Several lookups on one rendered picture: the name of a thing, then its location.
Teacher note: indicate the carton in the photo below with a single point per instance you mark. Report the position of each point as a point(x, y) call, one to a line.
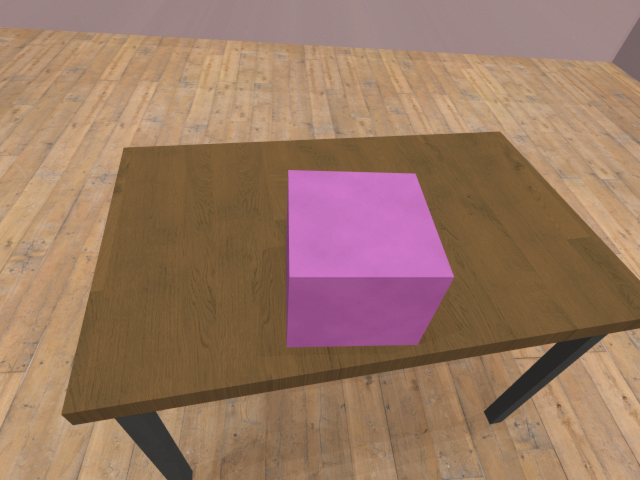
point(364, 262)

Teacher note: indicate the table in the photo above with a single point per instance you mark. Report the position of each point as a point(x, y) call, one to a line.
point(188, 299)

